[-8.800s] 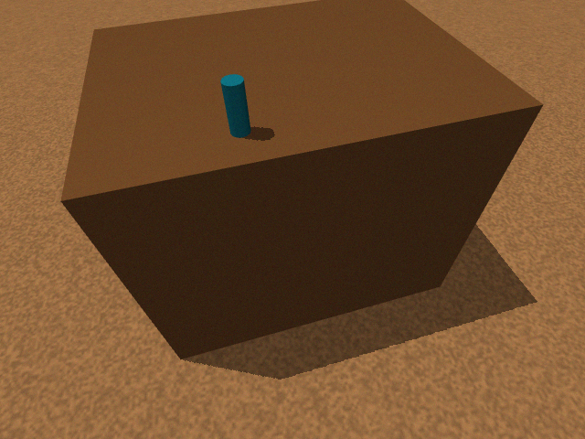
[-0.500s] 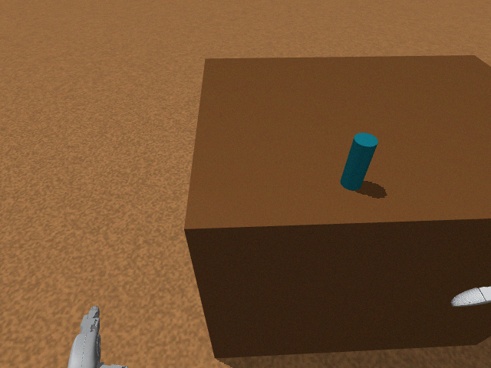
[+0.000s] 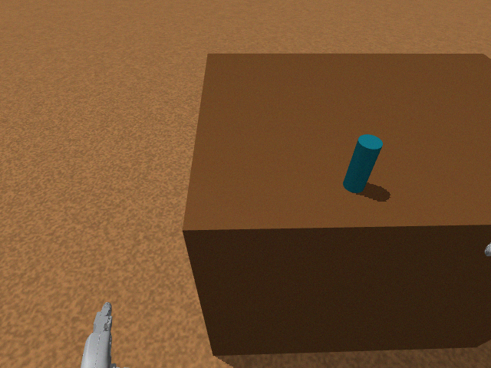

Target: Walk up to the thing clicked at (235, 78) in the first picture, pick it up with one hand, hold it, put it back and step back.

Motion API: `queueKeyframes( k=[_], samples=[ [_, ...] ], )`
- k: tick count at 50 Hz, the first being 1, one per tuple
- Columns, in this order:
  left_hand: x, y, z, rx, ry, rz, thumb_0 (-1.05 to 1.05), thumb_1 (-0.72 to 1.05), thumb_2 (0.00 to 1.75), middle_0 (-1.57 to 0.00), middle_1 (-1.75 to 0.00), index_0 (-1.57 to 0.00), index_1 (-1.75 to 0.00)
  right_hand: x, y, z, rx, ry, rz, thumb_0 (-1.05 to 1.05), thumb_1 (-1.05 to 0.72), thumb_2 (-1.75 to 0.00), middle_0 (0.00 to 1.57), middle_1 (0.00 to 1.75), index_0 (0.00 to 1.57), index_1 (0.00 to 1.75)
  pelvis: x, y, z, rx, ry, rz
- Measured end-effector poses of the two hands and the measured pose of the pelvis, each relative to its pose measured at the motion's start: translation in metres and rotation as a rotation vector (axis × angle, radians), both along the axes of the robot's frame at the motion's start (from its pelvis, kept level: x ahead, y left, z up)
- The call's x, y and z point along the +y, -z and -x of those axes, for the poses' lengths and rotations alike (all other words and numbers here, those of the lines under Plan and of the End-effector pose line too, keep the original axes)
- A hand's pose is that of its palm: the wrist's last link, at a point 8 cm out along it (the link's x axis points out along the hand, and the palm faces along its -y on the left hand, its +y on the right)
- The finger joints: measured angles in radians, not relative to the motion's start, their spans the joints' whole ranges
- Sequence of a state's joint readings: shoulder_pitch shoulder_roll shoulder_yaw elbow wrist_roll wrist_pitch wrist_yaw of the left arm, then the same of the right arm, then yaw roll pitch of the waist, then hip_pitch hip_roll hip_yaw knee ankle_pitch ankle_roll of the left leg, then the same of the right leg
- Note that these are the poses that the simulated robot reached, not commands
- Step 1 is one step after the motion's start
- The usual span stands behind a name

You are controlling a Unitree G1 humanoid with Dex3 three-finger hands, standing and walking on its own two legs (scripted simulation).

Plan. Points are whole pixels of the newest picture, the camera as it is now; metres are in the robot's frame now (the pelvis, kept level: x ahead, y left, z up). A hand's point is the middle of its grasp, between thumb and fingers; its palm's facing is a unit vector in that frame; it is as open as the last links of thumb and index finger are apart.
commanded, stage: go down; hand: right
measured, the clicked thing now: (361, 165) +0.46 -0.21 +0.08
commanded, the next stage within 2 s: none
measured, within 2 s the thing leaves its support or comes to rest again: neither
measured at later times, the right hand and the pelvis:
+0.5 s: hand out of the picture +0.33 -0.36 +0.21, palm faces +0.19 +0.98 +0.01, open 17.6 cm; pelvis -0.01 +0.00 +0.00, yaw +0 degrees
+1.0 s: hand out of the picture +0.36 -0.38 +0.21, palm faces +0.17 +0.98 +0.01, open 17.7 cm; pelvis +0.00 +0.00 -0.01, yaw +0 degrees
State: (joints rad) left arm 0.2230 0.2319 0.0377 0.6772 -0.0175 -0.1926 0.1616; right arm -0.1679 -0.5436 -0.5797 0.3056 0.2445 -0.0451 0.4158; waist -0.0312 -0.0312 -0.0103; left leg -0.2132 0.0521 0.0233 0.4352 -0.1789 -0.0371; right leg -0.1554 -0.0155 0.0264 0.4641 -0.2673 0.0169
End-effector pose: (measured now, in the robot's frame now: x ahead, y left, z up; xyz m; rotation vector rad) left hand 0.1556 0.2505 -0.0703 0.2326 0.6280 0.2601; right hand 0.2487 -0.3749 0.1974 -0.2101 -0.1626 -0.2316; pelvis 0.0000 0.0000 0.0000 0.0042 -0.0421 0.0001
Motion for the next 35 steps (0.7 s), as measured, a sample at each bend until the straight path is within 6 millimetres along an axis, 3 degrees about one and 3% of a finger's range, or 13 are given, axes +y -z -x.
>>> queueKeyframes(
  k=[6,13,16,21,27,35],
  samples=[
    [0.005,-0.023,-0.01,-0.084,0.022,-0.052,-0.01,-0.54,0.06,-0.06,-0.05,-0.05,-0.05,-0.022,-0.01,-0.007,-0.04,0.01,-0.082,-0.02,0.55,-0.05,0.04,0.05,0.06,0.05,0.005,0.0,-0.003,0.004,0.005,-0.003],
    [0.001,0.004,0.011,0.027,0.03,-0.031,-0.01,-0.55,0.06,-0.06,-0.05,-0.05,-0.05,-0.029,0.003,-0.021,0.13,-0.025,-0.139,-0.02,0.57,-0.05,0.04,0.05,0.05,0.05,0.002,0.002,0.0,0.03,0.007,-0.007],
    [-0.001,0.012,0.018,0.056,0.025,-0.024,-0.01,-0.55,0.06,-0.06,-0.05,-0.05,-0.05,-0.027,-0.002,-0.03,0.12,-0.033,-0.145,-0.02,0.57,-0.05,0.04,0.05,0.05,0.05,0.001,0.003,0.005,0.039,0.005,-0.007],
    [0.002,0.006,0.02,0.023,0.013,-0.041,-0.01,-0.55,0.06,-0.06,-0.05,-0.06,-0.05,-0.033,-0.016,-0.046,0.06,-0.044,-0.199,-0.02,0.56,-0.06,0.04,0.05,0.05,0.05,0.004,0.004,0.008,0.055,-0.001,-0.004],
    [0.01,0.0,0.022,0.016,0.01,-0.076,-0.01,-0.55,0.06,-0.06,-0.05,-0.05,-0.05,-0.04,-0.01,-0.053,0.143,-0.042,-0.226,-0.02,0.57,-0.05,0.04,0.05,0.05,0.05,0.005,0.004,0.007,0.076,-0.006,-0.006],
    [0.003,-0.002,0.017,0.003,0.034,-0.083,-0.01,-0.55,0.06,-0.06,-0.05,-0.05,-0.05,-0.048,-0.011,-0.057,0.129,-0.048,-0.225,-0.02,0.59,-0.05,0.04,0.05,0.05,0.06,0.006,0.006,0.005,0.092,0.0,-0.01]
  ],
)
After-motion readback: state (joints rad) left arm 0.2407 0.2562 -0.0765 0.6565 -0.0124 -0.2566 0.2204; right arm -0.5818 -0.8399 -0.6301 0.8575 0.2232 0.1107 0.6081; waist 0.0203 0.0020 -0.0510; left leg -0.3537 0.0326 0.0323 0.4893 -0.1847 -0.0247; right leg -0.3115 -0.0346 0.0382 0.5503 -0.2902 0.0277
